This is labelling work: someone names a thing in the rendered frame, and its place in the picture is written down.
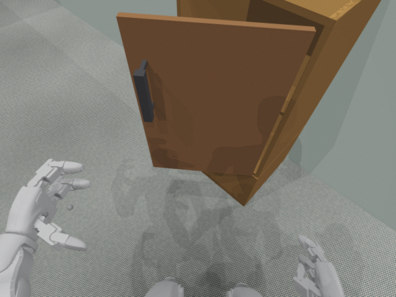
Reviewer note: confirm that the left robot hand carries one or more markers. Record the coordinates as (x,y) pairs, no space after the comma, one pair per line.
(25,215)

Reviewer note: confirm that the right robot hand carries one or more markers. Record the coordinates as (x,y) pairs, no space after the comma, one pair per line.
(323,278)

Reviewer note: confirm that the robot left forearm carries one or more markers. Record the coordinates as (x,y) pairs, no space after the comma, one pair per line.
(16,262)

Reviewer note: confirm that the robot left thigh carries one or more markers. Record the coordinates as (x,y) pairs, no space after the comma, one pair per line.
(166,289)

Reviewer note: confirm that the cupboard door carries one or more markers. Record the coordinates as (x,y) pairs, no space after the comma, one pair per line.
(218,86)

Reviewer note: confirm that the robot left shin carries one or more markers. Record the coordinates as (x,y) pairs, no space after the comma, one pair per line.
(170,279)

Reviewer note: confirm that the handle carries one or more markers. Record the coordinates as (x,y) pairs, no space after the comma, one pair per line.
(143,92)

